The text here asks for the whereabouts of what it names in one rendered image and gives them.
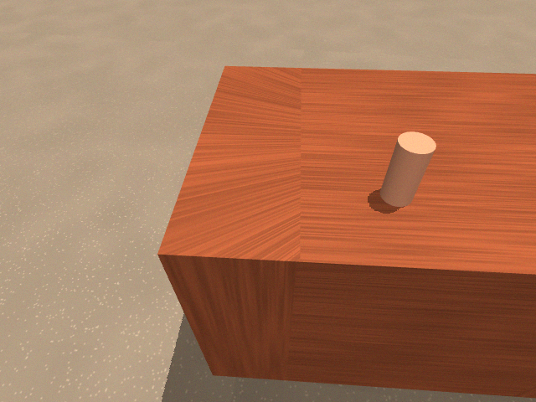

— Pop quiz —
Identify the can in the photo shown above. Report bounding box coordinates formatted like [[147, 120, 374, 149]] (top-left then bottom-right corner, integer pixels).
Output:
[[380, 131, 436, 207]]

